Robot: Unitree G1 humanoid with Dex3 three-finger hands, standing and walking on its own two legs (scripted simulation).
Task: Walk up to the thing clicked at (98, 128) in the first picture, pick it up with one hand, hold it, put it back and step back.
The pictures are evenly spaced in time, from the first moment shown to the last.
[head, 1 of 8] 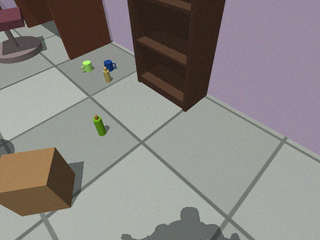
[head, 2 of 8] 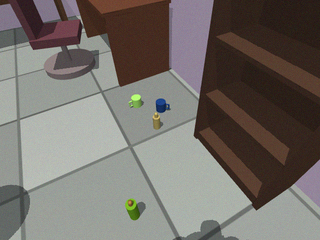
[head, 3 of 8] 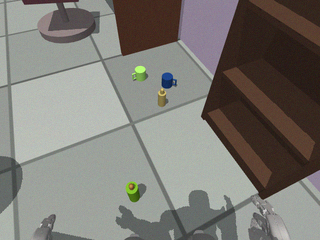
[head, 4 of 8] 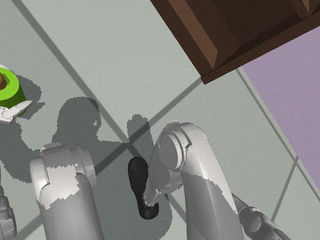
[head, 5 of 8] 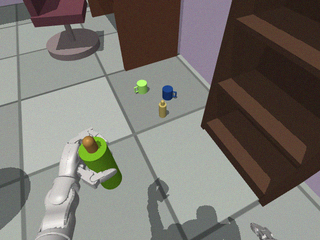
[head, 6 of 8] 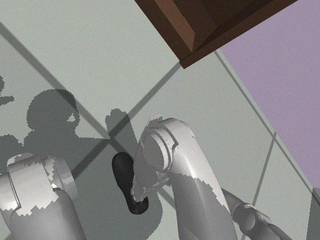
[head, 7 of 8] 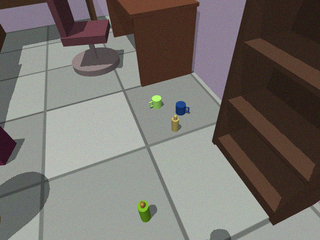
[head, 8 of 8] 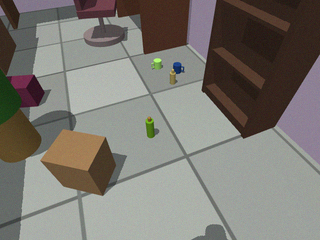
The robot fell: no
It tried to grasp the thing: yes
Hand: left
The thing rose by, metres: 0.67
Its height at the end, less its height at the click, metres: +0.00
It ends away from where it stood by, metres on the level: 0.01
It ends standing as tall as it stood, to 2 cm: yes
